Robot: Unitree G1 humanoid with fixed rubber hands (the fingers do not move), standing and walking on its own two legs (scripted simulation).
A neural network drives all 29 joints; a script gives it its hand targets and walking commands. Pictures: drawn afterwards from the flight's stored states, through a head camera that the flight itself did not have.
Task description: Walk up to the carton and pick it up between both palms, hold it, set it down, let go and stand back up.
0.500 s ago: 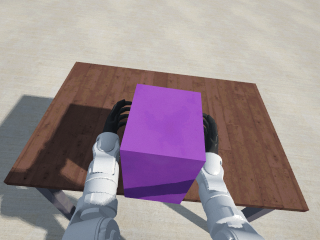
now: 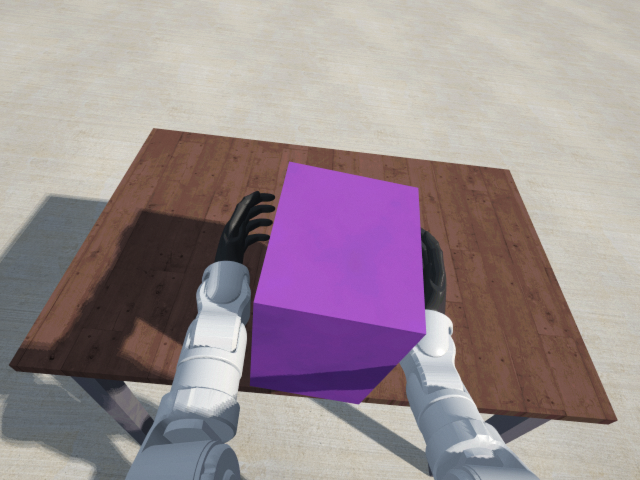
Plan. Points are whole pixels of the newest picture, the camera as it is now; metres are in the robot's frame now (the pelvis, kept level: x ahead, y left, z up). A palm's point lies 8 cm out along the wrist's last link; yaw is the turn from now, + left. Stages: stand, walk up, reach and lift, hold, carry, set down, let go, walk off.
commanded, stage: reach and lift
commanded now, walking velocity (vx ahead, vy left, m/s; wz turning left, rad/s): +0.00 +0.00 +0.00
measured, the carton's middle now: (327, 294) +0.35 -0.02 +0.04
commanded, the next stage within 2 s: none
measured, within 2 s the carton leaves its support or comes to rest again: neither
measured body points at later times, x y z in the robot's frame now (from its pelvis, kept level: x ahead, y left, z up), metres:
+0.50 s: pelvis -0.02 -0.01 +0.00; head +0.01 +0.04 +0.45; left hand +0.39 +0.11 +0.11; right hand +0.36 -0.14 +0.08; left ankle -0.03 +0.12 -0.75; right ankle +0.01 -0.13 -0.75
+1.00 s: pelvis -0.02 +0.00 +0.00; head +0.00 +0.04 +0.44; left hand +0.37 +0.12 +0.16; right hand +0.35 -0.14 +0.13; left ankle -0.03 +0.12 -0.75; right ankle +0.01 -0.13 -0.75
